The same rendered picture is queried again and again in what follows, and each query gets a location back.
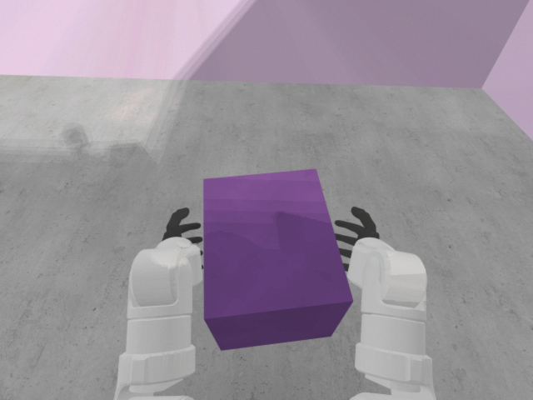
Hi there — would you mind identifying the robot left hand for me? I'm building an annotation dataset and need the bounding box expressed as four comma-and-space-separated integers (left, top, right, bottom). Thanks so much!
162, 207, 203, 269

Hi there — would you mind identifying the carton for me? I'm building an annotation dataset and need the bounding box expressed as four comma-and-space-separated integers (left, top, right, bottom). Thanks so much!
203, 169, 353, 351

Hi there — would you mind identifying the left robot forearm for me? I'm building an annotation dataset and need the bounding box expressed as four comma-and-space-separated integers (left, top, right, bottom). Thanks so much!
113, 237, 203, 400

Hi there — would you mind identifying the right robot forearm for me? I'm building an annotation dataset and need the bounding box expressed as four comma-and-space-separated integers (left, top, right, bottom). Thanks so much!
347, 237, 436, 400

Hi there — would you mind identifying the robot right hand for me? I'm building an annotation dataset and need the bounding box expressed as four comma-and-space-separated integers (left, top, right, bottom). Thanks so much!
335, 207, 379, 272

